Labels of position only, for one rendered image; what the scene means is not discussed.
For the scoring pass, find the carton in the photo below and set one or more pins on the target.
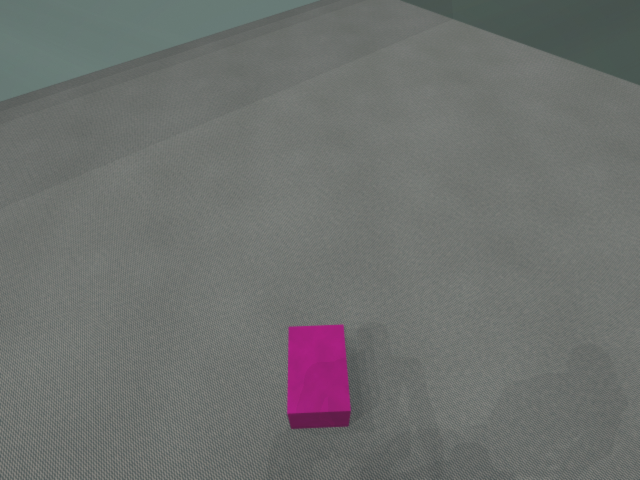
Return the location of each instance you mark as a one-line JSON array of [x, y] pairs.
[[318, 389]]

